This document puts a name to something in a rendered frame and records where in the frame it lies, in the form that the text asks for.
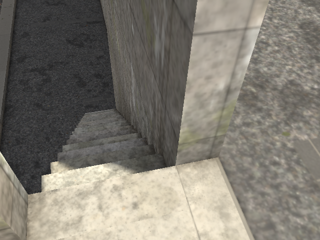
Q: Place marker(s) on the stairs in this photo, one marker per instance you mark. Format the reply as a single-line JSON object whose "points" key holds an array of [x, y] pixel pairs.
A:
{"points": [[103, 145]]}

